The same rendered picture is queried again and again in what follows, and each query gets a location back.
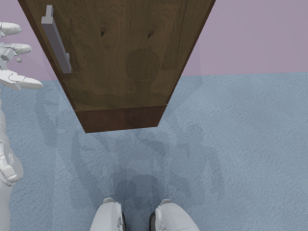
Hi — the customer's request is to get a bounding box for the handle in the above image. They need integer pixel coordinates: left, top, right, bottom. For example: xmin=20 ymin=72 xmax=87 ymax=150
xmin=41 ymin=5 xmax=71 ymax=73

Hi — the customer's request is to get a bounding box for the robot left hand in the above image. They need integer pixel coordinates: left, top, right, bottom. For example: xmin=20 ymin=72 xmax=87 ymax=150
xmin=0 ymin=22 xmax=43 ymax=90

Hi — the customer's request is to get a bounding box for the robot left thigh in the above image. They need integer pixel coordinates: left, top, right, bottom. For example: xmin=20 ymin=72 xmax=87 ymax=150
xmin=90 ymin=201 xmax=123 ymax=231

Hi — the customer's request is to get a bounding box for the cupboard door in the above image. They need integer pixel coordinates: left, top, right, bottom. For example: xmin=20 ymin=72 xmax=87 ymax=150
xmin=25 ymin=0 xmax=212 ymax=112

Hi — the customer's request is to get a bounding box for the left robot upper arm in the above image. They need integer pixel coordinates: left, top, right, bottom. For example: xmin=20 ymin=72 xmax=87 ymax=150
xmin=0 ymin=142 xmax=24 ymax=231

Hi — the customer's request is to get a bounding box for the left robot forearm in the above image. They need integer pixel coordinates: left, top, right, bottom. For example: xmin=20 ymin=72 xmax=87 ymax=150
xmin=0 ymin=89 xmax=11 ymax=146

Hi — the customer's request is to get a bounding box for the robot thigh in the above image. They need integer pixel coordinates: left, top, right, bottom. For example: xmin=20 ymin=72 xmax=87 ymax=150
xmin=90 ymin=201 xmax=123 ymax=231
xmin=155 ymin=203 xmax=200 ymax=231

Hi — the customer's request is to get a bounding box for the robot right thigh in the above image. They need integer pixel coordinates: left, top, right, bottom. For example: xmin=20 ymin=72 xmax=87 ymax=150
xmin=155 ymin=203 xmax=200 ymax=231

